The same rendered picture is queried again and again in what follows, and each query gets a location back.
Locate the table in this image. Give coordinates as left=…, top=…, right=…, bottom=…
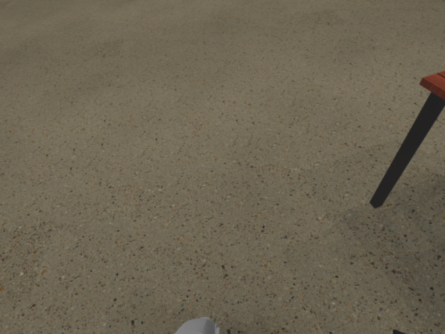
left=370, top=71, right=445, bottom=208

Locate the left robot thigh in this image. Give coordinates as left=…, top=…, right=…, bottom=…
left=175, top=318, right=221, bottom=334

